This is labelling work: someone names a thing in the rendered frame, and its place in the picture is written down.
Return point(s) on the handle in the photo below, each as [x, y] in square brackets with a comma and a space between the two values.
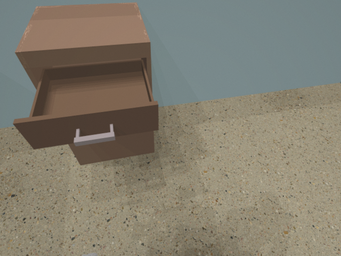
[90, 139]

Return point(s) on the cabinet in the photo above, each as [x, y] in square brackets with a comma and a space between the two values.
[71, 35]

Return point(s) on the drawer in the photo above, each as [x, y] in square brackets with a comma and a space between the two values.
[89, 98]

